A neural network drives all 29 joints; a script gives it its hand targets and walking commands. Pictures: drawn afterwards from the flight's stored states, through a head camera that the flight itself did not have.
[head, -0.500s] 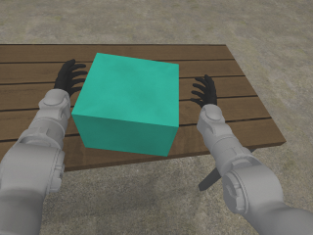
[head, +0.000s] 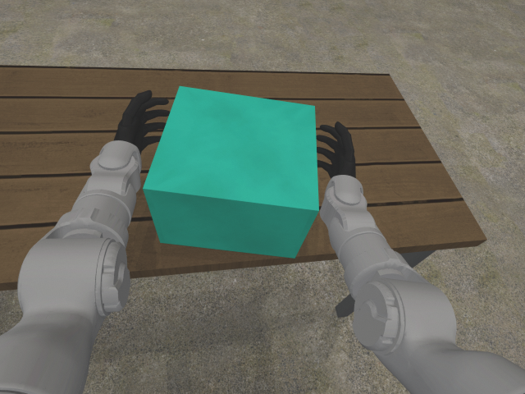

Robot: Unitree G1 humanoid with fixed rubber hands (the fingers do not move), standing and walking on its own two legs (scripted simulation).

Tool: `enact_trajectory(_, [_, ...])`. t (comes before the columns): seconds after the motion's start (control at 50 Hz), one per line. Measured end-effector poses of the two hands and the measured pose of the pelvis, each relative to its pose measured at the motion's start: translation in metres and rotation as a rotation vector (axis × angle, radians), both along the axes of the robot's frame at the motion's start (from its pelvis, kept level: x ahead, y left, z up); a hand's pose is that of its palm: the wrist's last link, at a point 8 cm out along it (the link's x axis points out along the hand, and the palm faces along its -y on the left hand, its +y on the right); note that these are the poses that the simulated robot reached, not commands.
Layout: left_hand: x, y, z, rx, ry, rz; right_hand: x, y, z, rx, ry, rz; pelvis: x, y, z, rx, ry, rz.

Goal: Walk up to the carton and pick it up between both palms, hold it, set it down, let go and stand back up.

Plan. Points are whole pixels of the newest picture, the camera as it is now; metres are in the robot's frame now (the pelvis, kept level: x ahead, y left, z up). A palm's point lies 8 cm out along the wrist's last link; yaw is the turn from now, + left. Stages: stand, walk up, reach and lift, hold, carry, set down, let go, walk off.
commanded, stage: reach and lift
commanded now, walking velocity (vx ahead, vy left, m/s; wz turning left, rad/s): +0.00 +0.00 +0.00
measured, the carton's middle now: (238, 173) +0.46 +0.02 +0.03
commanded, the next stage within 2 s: none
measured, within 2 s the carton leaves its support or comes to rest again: neither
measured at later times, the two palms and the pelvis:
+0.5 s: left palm (131, 146) +0.47 +0.18 +0.09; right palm (342, 179) +0.41 -0.14 +0.08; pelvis +0.03 +0.00 +0.01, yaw +0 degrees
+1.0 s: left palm (131, 147) +0.46 +0.18 +0.09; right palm (342, 179) +0.41 -0.14 +0.08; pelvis +0.03 +0.00 +0.01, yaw +0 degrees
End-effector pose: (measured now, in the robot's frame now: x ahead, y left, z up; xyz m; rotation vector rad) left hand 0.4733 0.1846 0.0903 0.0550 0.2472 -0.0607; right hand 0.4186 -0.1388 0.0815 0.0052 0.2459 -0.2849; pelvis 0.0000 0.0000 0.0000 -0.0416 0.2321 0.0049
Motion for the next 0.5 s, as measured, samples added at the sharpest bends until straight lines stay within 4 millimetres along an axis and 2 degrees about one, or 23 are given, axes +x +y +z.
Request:
enact_trajectory(0.3, [-0.006, -0.003, 0.0, -0.004, -0.006, -0.007, -0.008, -0.001, -0.005, -0.035, -0.055, 0.001, 0.025, 0.005, 0.012, 0.015, -0.129, -0.009])
enact_trajectory(0.5, [-0.008, -0.002, 0.0, -0.006, -0.01, -0.001, -0.008, -0.002, -0.004, -0.049, -0.062, 0.008, 0.031, -0.002, 0.014, 0.019, -0.162, -0.008])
